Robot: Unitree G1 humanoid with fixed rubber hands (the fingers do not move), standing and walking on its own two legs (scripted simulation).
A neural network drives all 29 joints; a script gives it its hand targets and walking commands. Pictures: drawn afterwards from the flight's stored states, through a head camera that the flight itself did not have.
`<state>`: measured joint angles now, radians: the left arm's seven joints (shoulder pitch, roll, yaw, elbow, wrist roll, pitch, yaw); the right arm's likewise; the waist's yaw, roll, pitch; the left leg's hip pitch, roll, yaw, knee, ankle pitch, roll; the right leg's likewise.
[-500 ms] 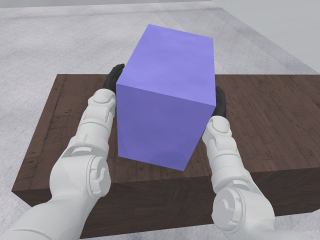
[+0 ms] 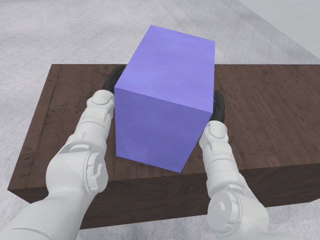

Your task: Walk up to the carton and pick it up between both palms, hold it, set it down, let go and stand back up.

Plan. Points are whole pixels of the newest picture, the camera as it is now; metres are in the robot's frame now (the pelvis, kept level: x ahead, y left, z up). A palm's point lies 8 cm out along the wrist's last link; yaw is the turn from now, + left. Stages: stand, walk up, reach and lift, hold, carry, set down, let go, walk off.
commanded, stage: set down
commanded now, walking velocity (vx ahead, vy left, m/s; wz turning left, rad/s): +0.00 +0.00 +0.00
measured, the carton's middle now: (165, 98) +0.47 -0.03 +0.07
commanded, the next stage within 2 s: none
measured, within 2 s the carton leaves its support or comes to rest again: rests again in 0.72 s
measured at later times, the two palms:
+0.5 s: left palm (109, 98) +0.45 +0.12 +0.09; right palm (213, 125) +0.37 -0.15 +0.07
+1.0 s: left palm (107, 103) +0.45 +0.13 +0.08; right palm (211, 126) +0.37 -0.15 +0.07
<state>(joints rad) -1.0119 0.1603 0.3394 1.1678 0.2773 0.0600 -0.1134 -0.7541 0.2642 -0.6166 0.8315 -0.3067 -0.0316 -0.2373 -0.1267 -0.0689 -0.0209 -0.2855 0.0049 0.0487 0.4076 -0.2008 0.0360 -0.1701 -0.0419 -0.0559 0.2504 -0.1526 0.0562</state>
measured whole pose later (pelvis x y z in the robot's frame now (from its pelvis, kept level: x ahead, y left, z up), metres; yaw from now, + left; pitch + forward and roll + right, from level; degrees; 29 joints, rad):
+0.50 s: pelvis -0.01 +0.00 +0.00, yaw +0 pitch +6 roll -2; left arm -1.03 0.17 0.38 1.25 0.29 -0.03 -0.11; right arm -0.77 0.27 -0.69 0.89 -0.37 -0.13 -0.23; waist -0.12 -0.07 -0.02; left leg -0.35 0.01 0.05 0.42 -0.19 0.03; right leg -0.23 -0.04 -0.06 0.27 -0.14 0.05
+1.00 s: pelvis -0.01 +0.00 +0.00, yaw +0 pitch +7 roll -2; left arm -1.02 0.16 0.44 1.24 0.35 -0.07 -0.13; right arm -0.78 0.30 -0.76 0.89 -0.43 -0.19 -0.22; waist -0.10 -0.09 -0.01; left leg -0.36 0.01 0.05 0.42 -0.18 0.03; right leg -0.25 -0.03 -0.06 0.27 -0.14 0.05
